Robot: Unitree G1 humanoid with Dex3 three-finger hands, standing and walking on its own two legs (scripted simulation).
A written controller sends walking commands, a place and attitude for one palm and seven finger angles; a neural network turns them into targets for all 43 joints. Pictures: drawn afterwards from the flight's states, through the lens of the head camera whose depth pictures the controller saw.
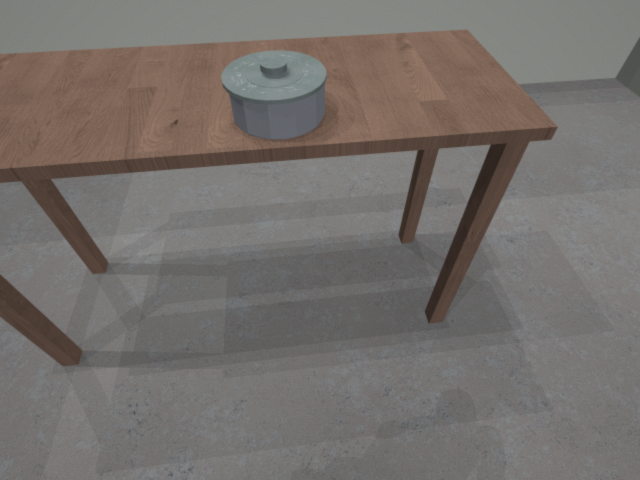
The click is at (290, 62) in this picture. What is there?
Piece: lid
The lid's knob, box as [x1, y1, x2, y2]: [260, 56, 286, 74]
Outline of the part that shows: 260,61 260,69 262,72 266,74 278,74 286,70 286,61 281,57 271,56 266,57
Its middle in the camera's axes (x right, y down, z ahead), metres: -0.09 -0.32 +0.71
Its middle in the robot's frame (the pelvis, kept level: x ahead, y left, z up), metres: +0.76 +0.13 +0.15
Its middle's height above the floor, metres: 0.92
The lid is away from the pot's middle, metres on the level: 0.00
